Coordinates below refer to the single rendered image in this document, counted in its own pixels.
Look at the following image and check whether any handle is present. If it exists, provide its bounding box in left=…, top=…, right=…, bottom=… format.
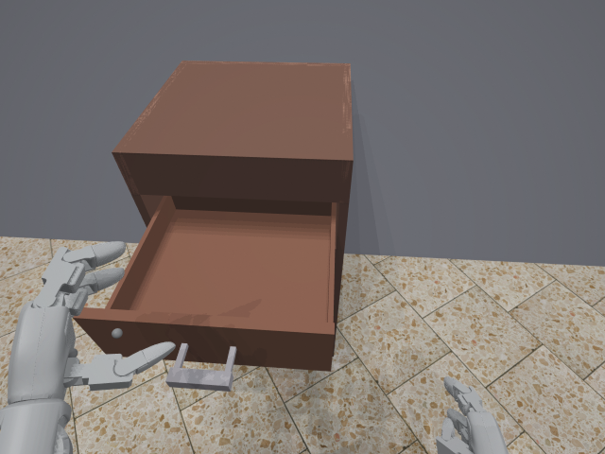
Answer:
left=165, top=343, right=237, bottom=392

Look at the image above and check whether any left robot hand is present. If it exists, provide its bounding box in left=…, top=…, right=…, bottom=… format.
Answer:
left=8, top=241, right=176, bottom=405

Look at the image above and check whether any left robot forearm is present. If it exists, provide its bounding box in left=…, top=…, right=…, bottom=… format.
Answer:
left=0, top=398, right=73, bottom=454

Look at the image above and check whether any right robot hand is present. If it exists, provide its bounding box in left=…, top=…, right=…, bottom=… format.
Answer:
left=436, top=376, right=509, bottom=454

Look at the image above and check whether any drawer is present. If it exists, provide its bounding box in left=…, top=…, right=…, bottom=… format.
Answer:
left=73, top=196, right=336, bottom=372

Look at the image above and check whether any cabinet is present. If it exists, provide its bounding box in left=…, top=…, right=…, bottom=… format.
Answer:
left=112, top=61, right=354, bottom=356

